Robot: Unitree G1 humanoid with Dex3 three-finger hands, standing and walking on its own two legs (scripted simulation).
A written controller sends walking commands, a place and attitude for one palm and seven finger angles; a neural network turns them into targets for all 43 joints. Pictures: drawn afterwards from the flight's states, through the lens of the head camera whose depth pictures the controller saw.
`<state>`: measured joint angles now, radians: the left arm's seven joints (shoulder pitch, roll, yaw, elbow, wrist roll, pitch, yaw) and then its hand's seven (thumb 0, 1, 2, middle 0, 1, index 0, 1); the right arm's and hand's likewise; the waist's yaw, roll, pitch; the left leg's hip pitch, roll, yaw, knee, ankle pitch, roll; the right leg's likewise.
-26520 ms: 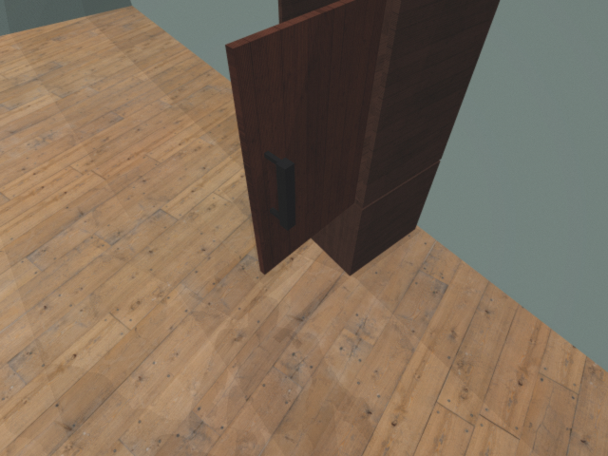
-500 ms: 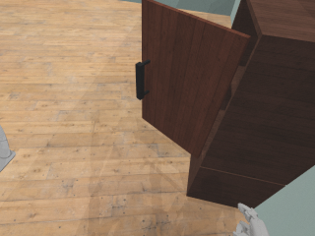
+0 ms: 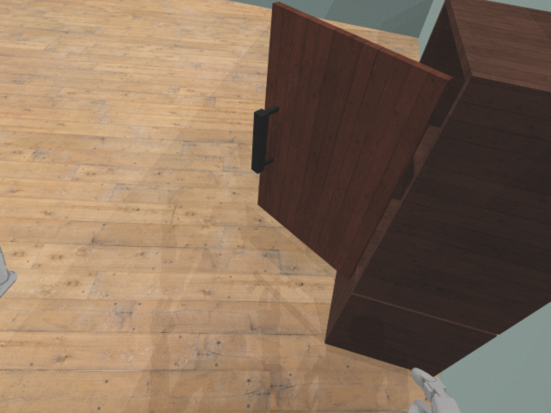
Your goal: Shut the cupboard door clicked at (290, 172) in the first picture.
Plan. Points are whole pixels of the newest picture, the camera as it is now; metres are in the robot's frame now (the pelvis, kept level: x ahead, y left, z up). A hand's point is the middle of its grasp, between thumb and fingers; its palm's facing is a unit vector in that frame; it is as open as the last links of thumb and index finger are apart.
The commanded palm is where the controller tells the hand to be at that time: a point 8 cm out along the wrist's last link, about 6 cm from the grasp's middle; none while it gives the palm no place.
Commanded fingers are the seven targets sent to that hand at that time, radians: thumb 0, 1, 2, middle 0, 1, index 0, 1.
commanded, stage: step back with the hand held close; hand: left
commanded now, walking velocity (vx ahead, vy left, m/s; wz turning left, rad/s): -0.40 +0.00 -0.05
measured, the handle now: (265, 140) +0.74 +0.07 -0.04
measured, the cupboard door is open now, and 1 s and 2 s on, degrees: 60 60 60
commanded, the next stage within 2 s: stop stepping back and stand still in 0.42 s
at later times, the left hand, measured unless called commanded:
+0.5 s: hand out of the picture +0.09 +0.22 +0.17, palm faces +0.31 -0.85 -0.43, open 7.4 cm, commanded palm +0.02 +0.25 +0.19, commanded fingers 0.00 0.90 0.90 -0.20 -0.30 -0.20 -0.30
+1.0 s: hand out of the picture -0.07 +0.24 +0.17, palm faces +0.45 -0.80 -0.40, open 7.4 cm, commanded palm -0.13 +0.27 +0.19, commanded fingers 0.00 0.90 0.90 -0.20 -0.30 -0.20 -0.30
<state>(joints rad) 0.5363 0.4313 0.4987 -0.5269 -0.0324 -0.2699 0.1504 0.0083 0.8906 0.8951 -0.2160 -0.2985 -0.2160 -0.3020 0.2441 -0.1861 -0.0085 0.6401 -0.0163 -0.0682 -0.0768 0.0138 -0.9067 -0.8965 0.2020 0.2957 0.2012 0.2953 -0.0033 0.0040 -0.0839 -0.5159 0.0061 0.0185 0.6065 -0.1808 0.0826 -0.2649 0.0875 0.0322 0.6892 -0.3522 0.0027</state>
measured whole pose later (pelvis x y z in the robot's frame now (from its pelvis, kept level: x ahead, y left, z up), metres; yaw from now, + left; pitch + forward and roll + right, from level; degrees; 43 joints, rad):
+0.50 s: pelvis -0.14 -0.04 +0.01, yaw -5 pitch +3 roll -2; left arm 0.52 0.48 0.44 -0.48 -0.08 -0.16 0.12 0.01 0.89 0.89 -0.21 -0.30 -0.22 -0.30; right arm 0.20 -0.24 -0.01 0.61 0.02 0.01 -0.08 0.01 -0.91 -0.90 0.20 0.30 0.20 0.30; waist -0.03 -0.04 -0.06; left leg -0.39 0.00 0.01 0.42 -0.09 0.04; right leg -0.28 0.06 0.02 0.64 -0.42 0.03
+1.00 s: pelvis -0.28 -0.03 +0.00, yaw -1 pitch -1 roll +0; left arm 0.52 0.41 0.42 -0.42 -0.03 -0.14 0.17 0.01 0.90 0.90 -0.21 -0.30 -0.21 -0.30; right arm 0.30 -0.17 0.02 0.66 0.00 -0.09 -0.09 0.01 -0.91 -0.90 0.20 0.30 0.20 0.30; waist -0.06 -0.04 -0.09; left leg -0.29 0.03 0.04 0.59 -0.29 0.02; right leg -0.39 0.01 -0.04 0.81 -0.41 -0.01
